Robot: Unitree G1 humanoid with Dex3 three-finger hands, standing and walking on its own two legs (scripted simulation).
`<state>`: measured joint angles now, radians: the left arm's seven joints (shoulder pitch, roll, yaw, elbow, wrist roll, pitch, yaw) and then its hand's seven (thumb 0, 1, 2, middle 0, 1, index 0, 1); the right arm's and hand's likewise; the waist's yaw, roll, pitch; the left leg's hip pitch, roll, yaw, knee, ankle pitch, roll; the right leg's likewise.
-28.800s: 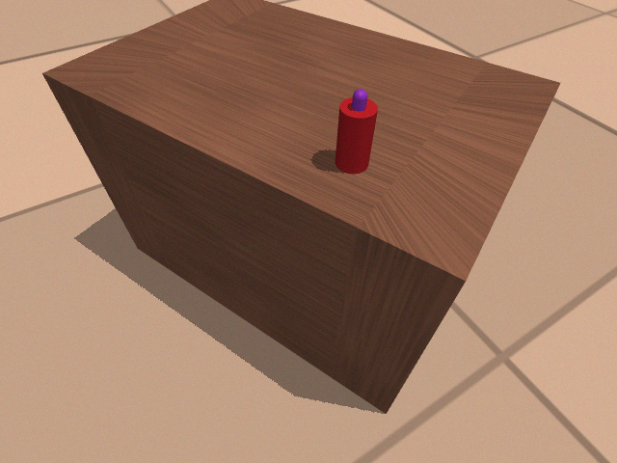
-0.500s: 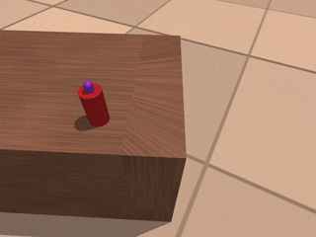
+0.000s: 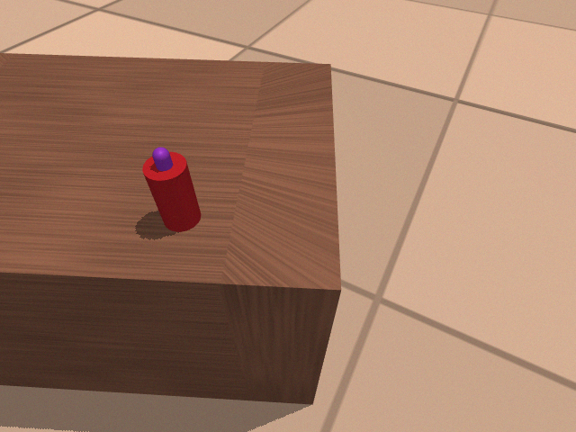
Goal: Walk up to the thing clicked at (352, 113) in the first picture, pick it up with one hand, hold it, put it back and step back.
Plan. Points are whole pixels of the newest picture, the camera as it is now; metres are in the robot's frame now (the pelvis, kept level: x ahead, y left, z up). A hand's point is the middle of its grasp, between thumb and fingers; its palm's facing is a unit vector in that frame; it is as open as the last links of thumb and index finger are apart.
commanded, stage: stand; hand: left
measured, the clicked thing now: (171, 186) +0.49 +0.21 +0.05
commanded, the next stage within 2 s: step back in 0.84 s
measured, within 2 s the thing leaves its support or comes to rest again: neither
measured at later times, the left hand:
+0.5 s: hand out of the picture +0.07 +0.25 -0.16, palm faces -0.02 -0.94 -0.35, open 7.4 cm
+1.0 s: hand out of the picture +0.07 +0.27 -0.16, palm faces +0.03 -0.93 -0.37, open 7.4 cm
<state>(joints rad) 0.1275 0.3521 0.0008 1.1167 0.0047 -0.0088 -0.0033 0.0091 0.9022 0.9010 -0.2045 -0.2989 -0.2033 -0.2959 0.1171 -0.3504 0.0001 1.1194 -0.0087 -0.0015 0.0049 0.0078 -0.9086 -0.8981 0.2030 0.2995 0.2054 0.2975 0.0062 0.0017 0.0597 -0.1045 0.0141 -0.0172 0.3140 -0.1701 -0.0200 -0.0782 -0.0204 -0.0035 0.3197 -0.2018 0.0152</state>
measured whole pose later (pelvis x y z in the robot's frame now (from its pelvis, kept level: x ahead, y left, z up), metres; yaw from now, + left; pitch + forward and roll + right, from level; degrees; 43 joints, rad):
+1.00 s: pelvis -0.02 +0.00 -0.01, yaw +1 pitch -2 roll -1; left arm 0.08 0.36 0.05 1.03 -0.01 0.02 0.00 0.01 0.90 0.90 -0.21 -0.30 -0.20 -0.30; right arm 0.08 -0.39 -0.04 1.04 0.01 0.03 0.01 0.01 -0.91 -0.90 0.20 0.30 0.21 0.30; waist 0.00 0.02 0.15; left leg -0.26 0.01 -0.03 0.56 -0.23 0.01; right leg -0.19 -0.02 -0.02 0.48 -0.26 0.01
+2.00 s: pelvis -0.21 +0.06 -0.02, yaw +2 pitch -3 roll -1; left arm 0.09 0.40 0.07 0.80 0.01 0.07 0.02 0.01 0.90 0.90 -0.20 -0.30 -0.20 -0.30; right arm 0.16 -0.37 -0.04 0.87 -0.03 0.02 0.00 0.01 -0.91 -0.90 0.20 0.30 0.21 0.30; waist 0.00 -0.04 0.20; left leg -0.28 -0.03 -0.03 0.65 -0.32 0.03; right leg -0.47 0.07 0.14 1.03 -0.54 -0.01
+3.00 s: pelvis -0.54 +0.01 -0.03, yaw -5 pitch -2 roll -1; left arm 0.19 0.40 0.08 0.87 0.02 0.06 -0.01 0.01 0.90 0.90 -0.20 -0.30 -0.20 -0.30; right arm 0.08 -0.41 -0.05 0.81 -0.03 0.04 -0.01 0.01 -0.90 -0.90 0.21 0.30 0.21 0.30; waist 0.03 0.00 0.16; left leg -0.46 0.08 0.03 0.63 -0.13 -0.01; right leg -0.21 0.01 0.05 0.68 -0.43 0.00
